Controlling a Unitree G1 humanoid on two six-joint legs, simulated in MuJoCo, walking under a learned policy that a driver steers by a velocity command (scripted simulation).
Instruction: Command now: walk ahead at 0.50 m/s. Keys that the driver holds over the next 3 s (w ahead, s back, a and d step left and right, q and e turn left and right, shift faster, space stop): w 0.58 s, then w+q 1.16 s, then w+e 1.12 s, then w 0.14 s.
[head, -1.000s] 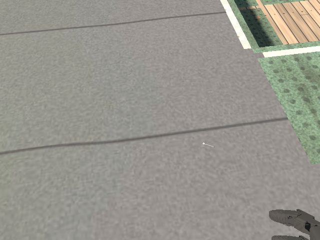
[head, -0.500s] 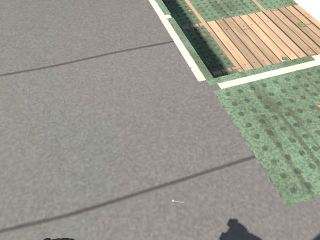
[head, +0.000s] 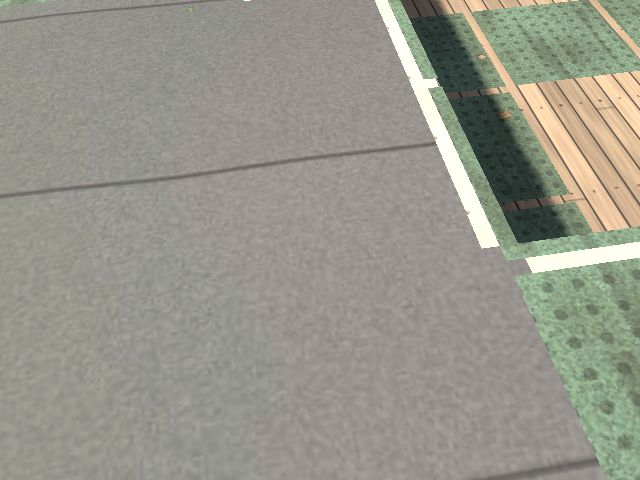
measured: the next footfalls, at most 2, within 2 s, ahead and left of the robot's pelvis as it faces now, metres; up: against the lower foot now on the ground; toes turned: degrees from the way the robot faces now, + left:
left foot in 0.16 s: +0.27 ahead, +0.14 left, +0.00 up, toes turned +2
right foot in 0.70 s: +0.56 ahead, -0.09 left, +0.00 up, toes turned +0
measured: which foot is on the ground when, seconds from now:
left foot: up 0.00-0.14, down 0.16-0.72, up 0.74-1.00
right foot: down 0.00-0.16, up 0.18-0.68, down 0.70-1.00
